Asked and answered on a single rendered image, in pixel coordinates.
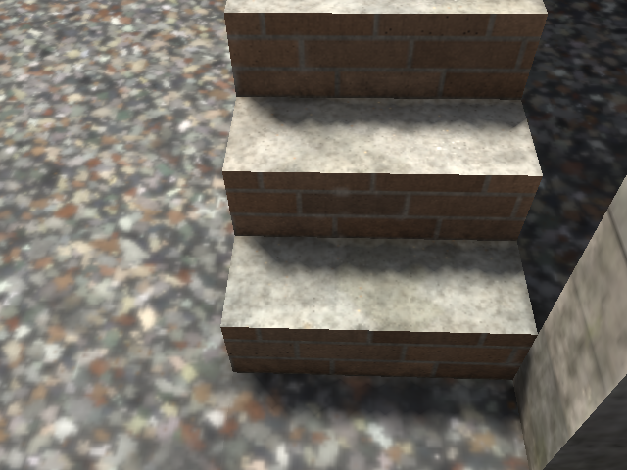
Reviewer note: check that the stairs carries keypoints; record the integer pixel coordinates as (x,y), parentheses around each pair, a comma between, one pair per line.
(379,169)

